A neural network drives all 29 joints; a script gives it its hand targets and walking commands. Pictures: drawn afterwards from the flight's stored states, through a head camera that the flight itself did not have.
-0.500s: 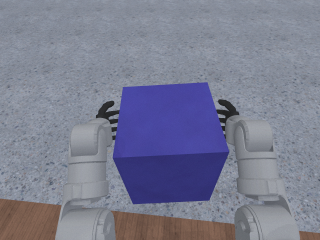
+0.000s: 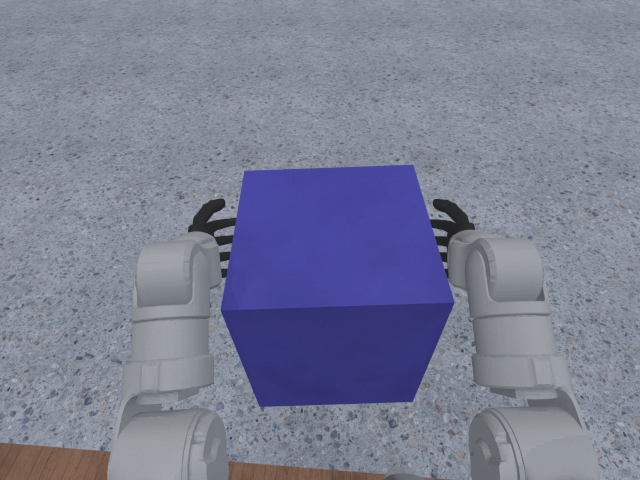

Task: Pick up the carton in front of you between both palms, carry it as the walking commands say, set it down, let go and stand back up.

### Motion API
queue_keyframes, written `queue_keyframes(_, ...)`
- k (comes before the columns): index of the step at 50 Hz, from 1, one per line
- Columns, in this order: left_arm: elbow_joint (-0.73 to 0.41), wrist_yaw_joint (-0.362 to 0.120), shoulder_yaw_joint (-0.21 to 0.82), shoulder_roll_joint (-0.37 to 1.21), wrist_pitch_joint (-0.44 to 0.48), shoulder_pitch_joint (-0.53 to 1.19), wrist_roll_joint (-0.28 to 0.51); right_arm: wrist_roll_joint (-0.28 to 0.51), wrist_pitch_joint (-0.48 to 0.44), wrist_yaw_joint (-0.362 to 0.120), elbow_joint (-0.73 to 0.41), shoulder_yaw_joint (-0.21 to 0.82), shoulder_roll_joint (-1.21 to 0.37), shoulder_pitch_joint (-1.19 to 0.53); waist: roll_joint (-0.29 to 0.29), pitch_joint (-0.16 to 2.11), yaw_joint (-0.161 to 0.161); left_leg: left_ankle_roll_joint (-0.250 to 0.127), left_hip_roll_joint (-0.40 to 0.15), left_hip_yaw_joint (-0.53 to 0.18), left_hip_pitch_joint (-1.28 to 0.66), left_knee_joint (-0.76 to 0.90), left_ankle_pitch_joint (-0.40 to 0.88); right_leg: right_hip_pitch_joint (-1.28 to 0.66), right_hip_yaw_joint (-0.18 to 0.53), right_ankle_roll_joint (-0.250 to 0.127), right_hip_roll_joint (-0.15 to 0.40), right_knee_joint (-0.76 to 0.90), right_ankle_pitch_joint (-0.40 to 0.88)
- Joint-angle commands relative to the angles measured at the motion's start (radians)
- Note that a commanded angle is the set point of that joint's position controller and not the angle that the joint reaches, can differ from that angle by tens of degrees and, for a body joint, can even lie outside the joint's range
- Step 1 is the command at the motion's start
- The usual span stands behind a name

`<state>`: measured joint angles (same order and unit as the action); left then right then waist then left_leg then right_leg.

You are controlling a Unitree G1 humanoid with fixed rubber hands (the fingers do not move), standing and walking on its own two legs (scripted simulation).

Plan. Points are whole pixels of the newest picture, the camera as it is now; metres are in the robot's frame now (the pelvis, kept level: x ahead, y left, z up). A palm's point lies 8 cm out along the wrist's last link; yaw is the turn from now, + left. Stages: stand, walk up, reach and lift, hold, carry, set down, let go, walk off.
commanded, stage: carry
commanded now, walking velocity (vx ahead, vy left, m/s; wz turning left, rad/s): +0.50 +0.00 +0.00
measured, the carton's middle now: (332, 291) +0.36 -0.02 +0.05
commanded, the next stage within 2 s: none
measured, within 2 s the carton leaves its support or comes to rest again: neither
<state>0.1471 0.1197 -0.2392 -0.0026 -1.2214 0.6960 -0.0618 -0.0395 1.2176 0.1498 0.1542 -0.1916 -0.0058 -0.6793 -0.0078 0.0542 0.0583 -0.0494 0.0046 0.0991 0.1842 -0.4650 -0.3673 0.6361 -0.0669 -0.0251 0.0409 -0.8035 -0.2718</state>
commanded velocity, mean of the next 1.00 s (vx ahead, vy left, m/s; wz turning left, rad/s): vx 0.50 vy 0.00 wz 0.00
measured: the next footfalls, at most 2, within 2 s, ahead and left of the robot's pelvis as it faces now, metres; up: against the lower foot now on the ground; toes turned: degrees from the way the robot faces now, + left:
right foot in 0.10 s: +0.20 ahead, -0.11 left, +0.00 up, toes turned -5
left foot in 0.68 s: +0.49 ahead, +0.11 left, -0.07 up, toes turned +5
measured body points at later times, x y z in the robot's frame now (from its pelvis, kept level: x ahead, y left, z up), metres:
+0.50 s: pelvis +0.22 -0.02 +0.00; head +0.26 -0.02 +0.45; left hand +0.59 +0.15 +0.11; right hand +0.60 -0.16 +0.11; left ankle +0.31 +0.12 -0.70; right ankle +0.16 -0.10 -0.74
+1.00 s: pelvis +0.50 +0.08 -0.08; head +0.56 +0.09 +0.37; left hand +0.87 +0.21 -0.01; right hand +0.85 -0.09 -0.01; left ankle +0.45 +0.11 -0.81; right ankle +0.59 -0.07 -0.71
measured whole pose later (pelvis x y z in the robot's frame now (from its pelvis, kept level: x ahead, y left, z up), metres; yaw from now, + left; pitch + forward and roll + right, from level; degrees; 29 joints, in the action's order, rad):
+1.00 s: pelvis +0.50 +0.08 -0.08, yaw +0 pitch +5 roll -2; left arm 0.06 0.13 -0.19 0.04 -1.16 0.61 -0.05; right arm -0.04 1.13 0.14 0.05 -0.22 -0.04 -0.55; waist 0.01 -0.05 0.04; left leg -0.13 0.06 0.10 0.30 -0.58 -0.37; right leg 0.84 -0.04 -0.02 0.06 -1.17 -0.27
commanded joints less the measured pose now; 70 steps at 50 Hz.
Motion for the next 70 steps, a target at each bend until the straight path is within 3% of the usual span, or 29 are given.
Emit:
queue_keyframes(1, -0.039, -0.2, 0.603, 1.092, 0.02, 0.627, 0.363, 0.44, -0.033, -0.267, -0.122, 0.596, -1.108, -0.751, -0.138, 0.311, 0.008, -0.113, -0.195, -0.137, -0.226, 0.063, 0.592, -0.073, -0.072, -0.013, -0.05, 0.185, 0.091)
queue_keyframes(4, -0.014, -0.216, 0.599, 1.097, 0.024, 0.626, 0.369, 0.431, -0.039, -0.269, -0.091, 0.603, -1.122, -0.731, -0.092, 0.396, -0.049, -0.04, -0.145, -0.024, -0.106, -0.165, 0.672, -0.455, -0.129, -0.053, -0.091, 0.342, 0.16)
queue_keyframes(5, 0.01, -0.223, 0.592, 1.099, 0.026, 0.588, 0.369, 0.426, -0.04, -0.269, -0.082, 0.603, -1.113, -0.735, -0.019, 0.465, -0.082, -0.007, -0.121, -0.015, 0.034, -0.332, 0.465, -0.656, 0.035, -0.084, 0.031, 0.336, 0.099)
queue_keyframes(6, 0.024, -0.226, 0.58, 1.067, 0.033, 0.581, 0.355, 0.425, -0.036, -0.272, -0.063, 0.601, -1.129, -0.725, 0.203, 0.546, -0.095, 0.032, -0.011, -0.007, 0.303, -0.582, 0.15, -0.861, 0.48, -0.191, 0.278, 0.368, 0.033)
queue_keyframes(7, 0.024, -0.229, 0.582, 1.08, 0.042, 0.59, 0.36, 0.425, -0.041, -0.272, -0.075, 0.599, -1.134, -0.753, 0.309, 0.51, -0.114, 0.016, 0.063, -0.076, 0.511, -0.725, -0.175, -0.913, 0.659, -0.254, 0.309, 0.433, 0.072)
queue_keyframes(10, -0.125, -0.242, 0.643, 1.146, 0.055, 0.735, 0.438, 0.431, -0.056, -0.255, -0.134, 0.616, -1.162, -0.793, 0.084, 0.435, -0.1, -0.014, -0.051, -0.134, 0.56, -0.753, -0.065, -0.758, 0.459, -0.211, 0.267, 0.413, 0.123)
queue_keyframes(12, -0.191, -0.241, 0.677, 1.163, 0.056, 0.779, 0.477, 0.43, -0.057, -0.236, -0.175, 0.621, -1.16, -0.793, 0.081, 0.434, -0.087, 0.008, -0.072, -0.128, 0.499, -0.65, -0.019, -0.681, 0.361, -0.192, 0.238, 0.437, 0.165)
queue_keyframes(17, -0.258, -0.236, 0.703, 1.118, 0.038, 0.731, 0.493, 0.39, -0.049, -0.198, -0.241, 0.629, -1.105, -0.729, 0.114, 0.46, -0.115, 0.038, -0.065, -0.088, 0.519, -0.439, 0.015, -0.734, 0.276, -0.224, 0.232, 0.436, 0.322)
queue_keyframes(21, -0.196, -0.247, 0.706, 1.093, 0.023, 0.647, 0.468, 0.351, -0.032, -0.201, -0.199, 0.633, -1.063, -0.657, 0.135, 0.462, -0.127, 0.024, -0.057, -0.058, 0.513, -0.367, 0.201, -0.789, 0.181, -0.192, 0.187, 0.375, 0.51)
queue_keyframes(28, -0.04, -0.263, 0.691, 1.118, 0.05, 0.621, 0.437, 0.323, -0.033, -0.258, -0.059, 0.58, -1.045, -0.638, 0.091, 0.305, -0.183, 0.019, -0.086, -0.117, 0.612, -0.072, 0.446, -0.872, 0.21, -0.152, 0.185, 0.242, 0.41)
queue_keyframes(31, -0.017, -0.263, 0.69, 1.143, 0.066, 0.65, 0.452, 0.311, -0.037, -0.268, -0.017, 0.532, -1.033, -0.621, 0.091, 0.249, -0.14, -0.014, -0.073, -0.042, 0.299, 0.049, 0.547, -0.617, 0.146, -0.106, 0.155, 0.203, 0.299)
queue_keyframes(33, 0.013, -0.265, 0.684, 1.155, 0.072, 0.652, 0.458, 0.293, -0.043, -0.273, 0.035, 0.497, -1.015, -0.584, 0.018, 0.323, -0.043, -0.007, -0.014, 0.061, -0.051, 0.064, 0.497, -0.473, 0.035, -0.045, 0.071, -0.063, 0.371)
queue_keyframes(34, 0.03, -0.265, 0.672, 1.148, 0.075, 0.658, 0.449, 0.286, -0.048, -0.277, 0.053, 0.481, -1.006, -0.578, -0.056, 0.378, -0.007, 0.02, -0.051, 0.032, -0.242, -0.016, 0.426, -0.311, -0.01, -0.019, 0.029, -0.296, 0.144)
queue_keyframes(35, 0.045, -0.264, 0.662, 1.161, 0.072, 0.673, 0.449, 0.291, -0.049, -0.279, 0.07, 0.467, -0.994, -0.588, -0.224, 0.413, -0.039, 0.006, -0.257, -0.234, -0.41, -0.213, 0.742, -0.06, -0.004, 0.024, -0.016, -0.522, -0.375)
queue_keyframes(36, 0.064, -0.258, 0.639, 1.165, 0.062, 0.685, 0.462, 0.295, -0.051, -0.273, 0.062, 0.452, -0.954, -0.614, -0.311, 0.483, -0.008, -0.136, -0.376, -0.52, -0.538, -0.139, 0.573, 0.133, 0.029, 0.035, -0.077, -0.66, -0.38)
queue_keyframes(37, 0.018, -0.246, 0.653, 1.159, 0.061, 0.696, 0.457, 0.317, -0.058, -0.273, 0.016, 0.48, -0.99, -0.626, -0.301, 0.472, 0.029, -0.191, -0.401, -0.694, -0.474, 0.029, 0.182, 0.238, 0.05, 0.02, -0.064, -0.662, -0.336)
queue_keyframes(38, -0.007, -0.232, 0.662, 1.173, 0.066, 0.74, 0.459, 0.357, -0.062, -0.275, -0.049, 0.504, -1.033, -0.697, -0.135, 0.393, 0.003, -0.127, -0.341, -0.653, -0.329, 0.084, 0.053, 0.199, 0.074, 0.014, -0.023, -0.652, -0.255)
queue_keyframes(40, -0.075, -0.208, 0.664, 1.205, 0.073, 0.747, 0.46, 0.42, -0.073, -0.27, -0.18, 0.563, -1.095, -0.813, -0.151, 0.422, -0.033, -0.135, -0.331, -0.557, -0.26, 0.054, 0.173, 0.179, 0.066, 0.014, 0.015, -0.629, -0.213)
queue_keyframes(43, -0.13, -0.179, 0.69, 1.213, 0.085, 0.676, 0.447, 0.462, -0.084, -0.265, -0.264, 0.608, -1.122, -0.809, -0.119, 0.432, -0.027, -0.143, -0.259, -0.373, -0.232, 0.017, 0.412, 0.191, 0.055, 0.011, 0.033, -0.529, -0.072)
queue_keyframes(50, -0.196, -0.161, 0.731, 1.13, 0.113, 0.541, 0.366, 0.473, -0.107, -0.281, -0.301, 0.705, -1.118, -0.687, -0.073, 0.439, 0.011, -0.137, -0.193, -0.262, -0.41, -0.034, 0.829, 0.312, -0.002, -0.005, -0.001, -0.281, 0.065)
queue_keyframes(55, -0.222, -0.169, 0.732, 1.032, 0.102, 0.524, 0.338, 0.484, -0.103, -0.278, -0.306, 0.733, -1.058, -0.684, -0.084, 0.378, 0.034, -0.092, -0.135, -0.163, -0.415, -0.056, 1.023, 0.112, -0.09, -0.053, -0.085, 0.151, 0.278)
queue_keyframes(57, -0.204, -0.175, 0.713, 0.987, 0.085, 0.498, 0.325, 0.474, -0.093, -0.275, -0.269, 0.726, -1.037, -0.653, -0.118, 0.403, -0.002, -0.054, -0.139, -0.118, -0.352, -0.144, 1.213, -0.138, -0.128, -0.083, -0.142, 0.276, 0.319)
queue_keyframes(59, -0.171, -0.187, 0.69, 0.967, 0.073, 0.478, 0.317, 0.466, -0.083, -0.277, -0.226, 0.717, -1.027, -0.641, -0.089, 0.486, -0.11, 0.001, -0.124, -0.037, -0.179, -0.407, 1.082, -0.533, -0.098, -0.094, -0.099, 0.385, 0.386)
queue_keyframes(60, -0.144, -0.197, 0.677, 0.958, 0.068, 0.462, 0.317, 0.457, -0.078, -0.279, -0.207, 0.712, -1.023, -0.664, 0.048, 0.537, -0.121, 0.015, -0.073, -0.03, 0.058, -0.573, 0.54, -0.788, 0.103, -0.112, 0.078, 0.281, 0.591)
queue_keyframes(61, -0.106, -0.204, 0.652, 0.924, 0.066, 0.465, 0.314, 0.448, -0.065, -0.279, -0.153, 0.694, -1.057, -0.634, 0.278, 0.642, -0.12, 0.074, 0.089, -0.08, 0.456, -0.925, -0.211, -1.106, 0.57, -0.346, 0.357, 0.228, 0.648)
queue_keyframes(62, -0.055, -0.215, 0.664, 0.978, 0.058, 0.424, 0.34, 0.41, -0.06, -0.27, -0.141, 0.676, -1.02, -0.606, 0.21, 0.647, -0.142, 0.028, 0.061, -0.155, 0.546, -1.016, -0.186, -1.081, 0.658, -0.358, 0.319, 0.325, 0.392)
queue_keyframes(65, -0.148, -0.25, 0.722, 1.104, 0.062, 0.629, 0.446, 0.375, -0.068, -0.248, -0.17, 0.633, -1.048, -0.665, 0.028, 0.444, -0.101, 0.008, -0.01, -0.139, 0.564, -0.847, -0.04, -0.794, 0.439, -0.227, 0.229, 0.407, 0.356)
queue_keyframes(67, -0.189, -0.258, 0.748, 1.146, 0.064, 0.709, 0.501, 0.357, -0.071, -0.228, -0.187, 0.614, -1.054, -0.665, 0.037, 0.427, -0.079, 0.025, -0.025, -0.117, 0.488, -0.733, -0.015, -0.688, 0.374, -0.19, 0.21, 0.456, 0.302)
queue_keyframes(70, -0.217, -0.256, 0.744, 1.134, 0.062, 0.729, 0.522, 0.339, -0.069, -0.205, -0.206, 0.612, -1.047, -0.658, 0.08, 0.427, -0.088, 0.05, -0.044, -0.081, 0.488, -0.577, 0.017, -0.682, 0.308, -0.191, 0.214, 0.5, 0.378)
